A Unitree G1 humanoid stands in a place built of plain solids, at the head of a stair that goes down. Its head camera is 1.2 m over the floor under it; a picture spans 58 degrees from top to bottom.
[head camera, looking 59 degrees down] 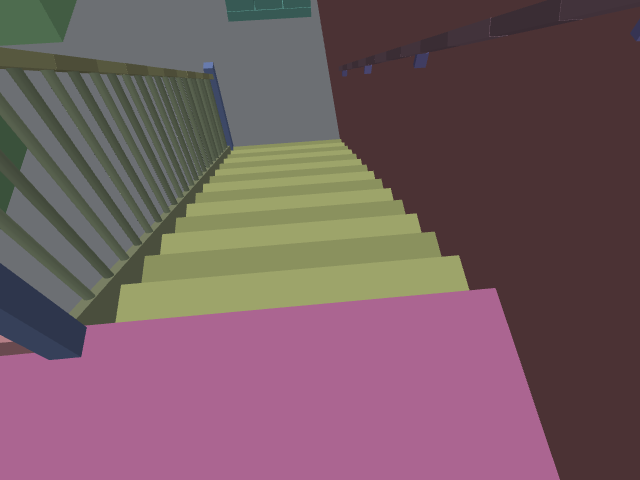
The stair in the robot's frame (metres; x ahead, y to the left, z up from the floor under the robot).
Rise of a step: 0.17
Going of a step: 0.21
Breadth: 1.20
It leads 6 degrees to the left of straight ahead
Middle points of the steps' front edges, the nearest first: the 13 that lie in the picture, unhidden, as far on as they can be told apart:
0.49 0.07 0.00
0.70 0.09 -0.17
0.91 0.11 -0.34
1.11 0.13 -0.51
1.32 0.16 -0.68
1.53 0.18 -0.84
1.74 0.20 -1.01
1.94 0.22 -1.18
2.15 0.24 -1.35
2.36 0.26 -1.52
2.57 0.28 -1.69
2.78 0.30 -1.86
2.98 0.32 -2.03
